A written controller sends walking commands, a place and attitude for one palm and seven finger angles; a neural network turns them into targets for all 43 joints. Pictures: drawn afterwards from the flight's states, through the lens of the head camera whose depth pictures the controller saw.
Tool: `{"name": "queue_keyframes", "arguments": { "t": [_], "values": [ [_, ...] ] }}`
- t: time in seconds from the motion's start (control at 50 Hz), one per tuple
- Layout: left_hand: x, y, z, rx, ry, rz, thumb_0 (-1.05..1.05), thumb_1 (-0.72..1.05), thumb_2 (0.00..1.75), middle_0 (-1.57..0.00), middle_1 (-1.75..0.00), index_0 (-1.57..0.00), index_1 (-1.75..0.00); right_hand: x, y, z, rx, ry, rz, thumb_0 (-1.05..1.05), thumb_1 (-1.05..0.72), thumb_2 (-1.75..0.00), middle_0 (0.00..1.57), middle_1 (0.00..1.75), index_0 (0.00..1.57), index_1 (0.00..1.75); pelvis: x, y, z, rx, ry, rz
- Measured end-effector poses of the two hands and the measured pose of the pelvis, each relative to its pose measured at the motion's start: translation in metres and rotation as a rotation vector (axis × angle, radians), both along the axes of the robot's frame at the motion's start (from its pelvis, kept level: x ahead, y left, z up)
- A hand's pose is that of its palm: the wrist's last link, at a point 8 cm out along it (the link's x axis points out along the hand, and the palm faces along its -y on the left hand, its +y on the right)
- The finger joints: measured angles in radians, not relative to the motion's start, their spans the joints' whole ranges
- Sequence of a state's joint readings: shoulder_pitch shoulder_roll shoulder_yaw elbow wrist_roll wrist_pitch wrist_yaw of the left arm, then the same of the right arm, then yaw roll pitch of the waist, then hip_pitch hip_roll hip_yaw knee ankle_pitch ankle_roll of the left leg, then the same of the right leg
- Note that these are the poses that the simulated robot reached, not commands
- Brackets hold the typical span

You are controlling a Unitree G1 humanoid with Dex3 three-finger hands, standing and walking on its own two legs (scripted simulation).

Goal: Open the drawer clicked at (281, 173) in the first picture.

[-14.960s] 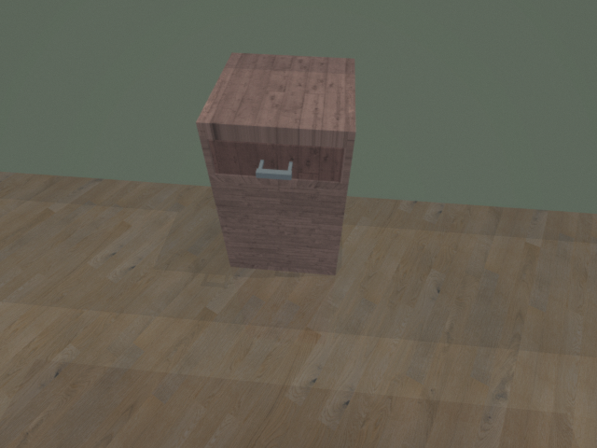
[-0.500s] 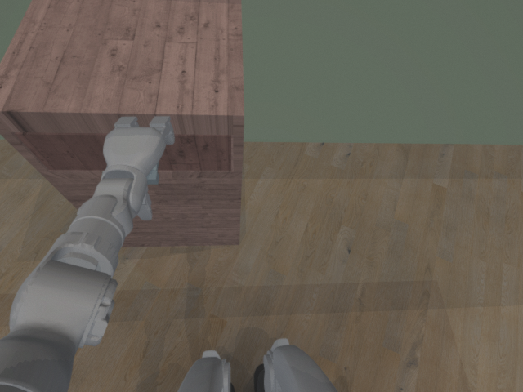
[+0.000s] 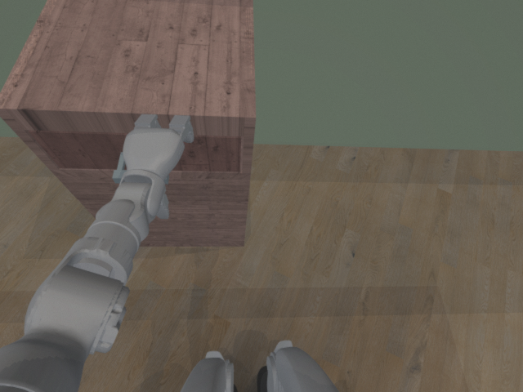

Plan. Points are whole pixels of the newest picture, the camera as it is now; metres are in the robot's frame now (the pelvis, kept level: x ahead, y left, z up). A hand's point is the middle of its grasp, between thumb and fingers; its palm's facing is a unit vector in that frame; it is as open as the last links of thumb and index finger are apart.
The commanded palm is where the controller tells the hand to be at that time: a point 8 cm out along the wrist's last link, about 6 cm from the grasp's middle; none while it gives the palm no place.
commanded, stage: re-aim the fingers above the handle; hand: left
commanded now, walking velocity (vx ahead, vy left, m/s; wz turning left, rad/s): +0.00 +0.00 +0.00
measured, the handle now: (143, 167) +0.54 +0.20 -0.10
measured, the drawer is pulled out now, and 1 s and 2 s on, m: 0.00 0.00 0.00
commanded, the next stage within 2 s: lower the fingers behind the handle in 1.20 s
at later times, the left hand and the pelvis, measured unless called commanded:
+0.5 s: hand (146, 201) +0.43 +0.17 -0.04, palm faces -0.03 -0.08 -1.00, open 13.8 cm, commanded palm +0.43 +0.17 +0.01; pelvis +0.00 +0.00 +0.00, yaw +1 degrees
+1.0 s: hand (150, 191) +0.45 +0.16 -0.04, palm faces +0.01 -0.06 -1.00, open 13.8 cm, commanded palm +0.43 +0.17 +0.01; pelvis +0.01 -0.01 +0.00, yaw -1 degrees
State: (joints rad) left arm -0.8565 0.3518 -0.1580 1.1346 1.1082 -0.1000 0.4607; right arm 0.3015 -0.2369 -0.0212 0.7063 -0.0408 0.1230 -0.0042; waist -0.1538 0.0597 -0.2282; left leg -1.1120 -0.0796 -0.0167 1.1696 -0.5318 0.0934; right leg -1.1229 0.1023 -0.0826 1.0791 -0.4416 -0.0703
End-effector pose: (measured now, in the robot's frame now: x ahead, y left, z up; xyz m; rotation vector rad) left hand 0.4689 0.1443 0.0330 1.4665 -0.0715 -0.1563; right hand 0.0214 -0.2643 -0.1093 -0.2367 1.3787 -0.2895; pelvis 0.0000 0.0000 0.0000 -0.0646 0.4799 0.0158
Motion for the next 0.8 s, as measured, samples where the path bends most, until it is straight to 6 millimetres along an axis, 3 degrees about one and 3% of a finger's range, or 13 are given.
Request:
{"name": "queue_keyframes", "arguments": {
  "t": [0.12,0.18,0.32,0.4,0.46,0.52,0.6,0.66,0.72,0.8],
  "values": [
    [0.005,-0.011,-0.005,0.002,-0.118,0.030,0.00,-0.49,0.30,-0.37,-1.27,-0.32,-1.21,-0.003,-0.007,-0.007,-0.013,-0.020,-0.006,0.00,-0.91,-0.90,0.20,0.30,0.20,0.30,-0.004,0.003,-0.009,0.012,0.016,-0.045],
    [0.001,0.005,-0.018,0.075,-0.091,0.110,0.00,-0.49,0.30,-0.36,-1.26,-0.32,-1.22,-0.007,-0.004,-0.013,0.012,-0.015,-0.017,0.00,-0.91,-0.90,0.20,0.30,0.20,0.30,-0.009,0.003,-0.011,0.024,0.015,-0.063],
    [-0.049,0.061,-0.042,0.083,0.120,0.239,0.00,-0.48,0.30,-0.33,-1.22,-0.32,-1.21,-0.011,0.012,-0.011,0.080,0.003,-0.031,0.00,-0.91,-0.90,0.20,0.30,0.20,0.30,-0.009,0.001,0.003,0.036,-0.011,-0.067],
    [-0.071,0.058,-0.034,0.053,0.127,0.106,0.00,-0.48,0.30,-0.33,-1.21,-0.32,-1.20,-0.001,0.011,-0.006,0.060,0.000,0.014,0.00,-0.91,-0.90,0.20,0.30,0.20,0.30,-0.004,-0.001,0.008,0.026,-0.033,-0.024],
    [-0.068,0.041,-0.024,0.026,0.044,-0.006,0.00,-0.49,0.30,-0.33,-1.21,-0.32,-1.20,0.012,0.005,-0.005,0.028,-0.020,0.053,0.00,-0.91,-0.90,0.20,0.30,0.20,0.30,-0.004,-0.002,0.004,0.017,-0.033,0.004],
    [-0.052,0.025,-0.012,0.005,-0.076,-0.045,0.00,-0.49,0.30,-0.32,-1.21,-0.32,-1.20,0.025,-0.003,-0.007,0.000,-0.057,0.068,0.00,-0.91,-0.90,0.20,0.30,0.20,0.30,-0.005,-0.001,-0.004,0.008,-0.022,0.014],
    [-0.026,0.018,-0.009,0.006,-0.162,0.071,0.00,-0.49,0.30,-0.32,-1.20,-0.32,-1.20,0.037,-0.009,-0.012,-0.005,-0.095,0.057,0.00,-0.91,-0.90,0.20,0.30,0.20,0.30,-0.008,0.000,-0.012,0.007,-0.004,-0.005],
    [-0.016,0.023,-0.017,0.066,-0.122,0.172,0.00,-0.49,0.30,-0.31,-1.20,-0.32,-1.20,0.036,-0.007,-0.015,0.018,-0.099,0.036,0.00,-0.91,-0.90,0.20,0.30,0.20,0.30,-0.010,0.000,-0.012,0.016,0.004,-0.029],
    [-0.019,0.031,-0.027,0.105,-0.013,0.223,0.00,-0.48,0.30,-0.31,-1.20,-0.31,-1.20,0.028,-0.002,-0.015,0.050,-0.076,0.008,0.00,-0.91,-0.90,0.20,0.30,0.20,0.30,-0.008,0.000,-0.005,0.027,-0.001,-0.049],
    [-0.039,0.035,-0.032,0.062,0.117,0.190,0.00,-0.48,0.30,-0.31,-1.20,-0.31,-1.20,0.016,0.007,-0.008,0.076,-0.034,-0.020,0.00,-0.91,-0.90,0.20,0.30,0.20,0.30,0.001,-0.002,0.007,0.035,-0.020,-0.058]
  ]
}}
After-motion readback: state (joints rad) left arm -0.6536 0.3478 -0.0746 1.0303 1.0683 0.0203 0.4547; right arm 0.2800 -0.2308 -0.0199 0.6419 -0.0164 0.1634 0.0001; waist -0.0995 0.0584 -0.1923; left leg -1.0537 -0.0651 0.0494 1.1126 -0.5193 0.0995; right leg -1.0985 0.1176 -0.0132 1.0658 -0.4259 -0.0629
